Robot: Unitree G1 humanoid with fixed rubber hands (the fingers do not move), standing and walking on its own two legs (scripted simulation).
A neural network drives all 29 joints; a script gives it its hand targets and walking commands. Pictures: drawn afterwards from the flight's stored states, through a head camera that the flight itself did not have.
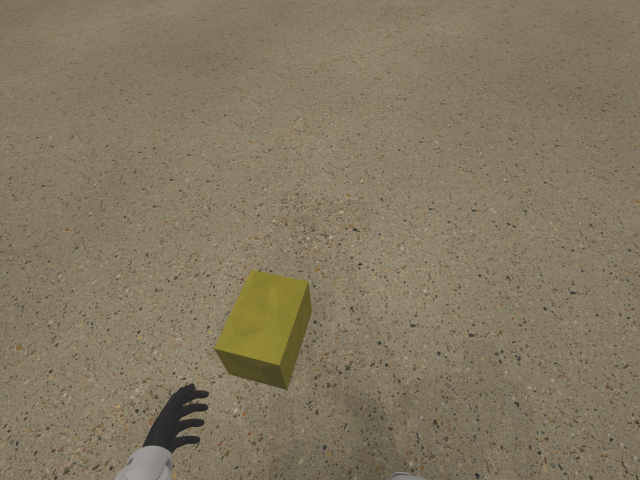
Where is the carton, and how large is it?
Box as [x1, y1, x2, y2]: [214, 270, 311, 389]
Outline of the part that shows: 251,270 214,348 230,374 286,389 311,312 308,283 307,281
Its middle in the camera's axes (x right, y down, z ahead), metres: -0.16 +0.30 +1.24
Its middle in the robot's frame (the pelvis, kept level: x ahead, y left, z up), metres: +0.68 +0.16 -0.66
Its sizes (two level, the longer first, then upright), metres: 0.285 0.199 0.195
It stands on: the floor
